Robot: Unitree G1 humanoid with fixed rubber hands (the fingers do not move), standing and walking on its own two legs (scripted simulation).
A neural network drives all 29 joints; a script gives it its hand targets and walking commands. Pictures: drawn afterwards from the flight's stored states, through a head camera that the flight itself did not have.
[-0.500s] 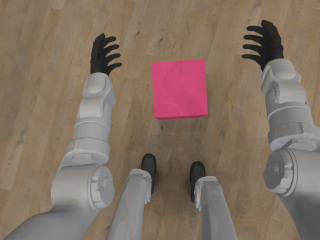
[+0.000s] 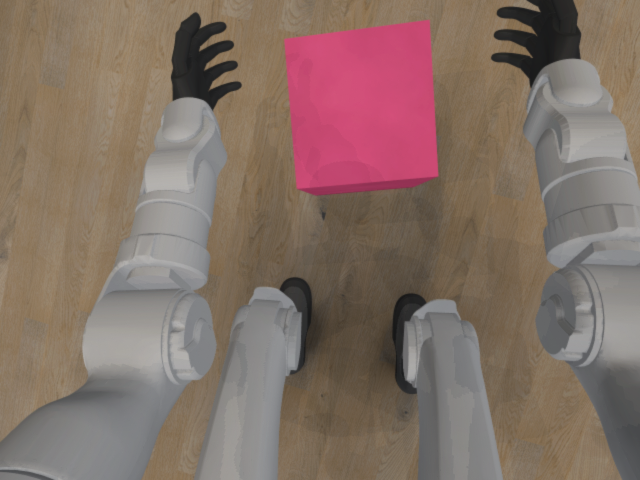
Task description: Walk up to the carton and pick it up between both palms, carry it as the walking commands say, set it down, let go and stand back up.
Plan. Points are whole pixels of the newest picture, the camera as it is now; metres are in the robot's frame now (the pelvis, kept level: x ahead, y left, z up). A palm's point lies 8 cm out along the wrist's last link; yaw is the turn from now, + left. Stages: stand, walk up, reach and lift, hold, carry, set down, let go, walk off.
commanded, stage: reach and lift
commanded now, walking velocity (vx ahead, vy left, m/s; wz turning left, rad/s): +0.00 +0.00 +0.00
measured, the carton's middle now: (360, 126) +0.54 +0.00 -0.41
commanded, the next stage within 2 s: none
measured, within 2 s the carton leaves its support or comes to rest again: leaves its support in 1.84 s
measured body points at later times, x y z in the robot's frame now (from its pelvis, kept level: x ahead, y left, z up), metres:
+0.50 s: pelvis -0.02 +0.00 -0.10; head +0.36 -0.02 +0.13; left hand +0.52 +0.18 -0.30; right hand +0.55 -0.18 -0.30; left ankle +0.11 +0.13 -0.50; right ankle +0.08 -0.12 -0.50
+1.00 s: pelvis -0.03 +0.00 -0.16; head +0.36 -0.01 +0.05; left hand +0.52 +0.18 -0.36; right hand +0.55 -0.18 -0.36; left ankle +0.10 +0.13 -0.50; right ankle +0.08 -0.12 -0.50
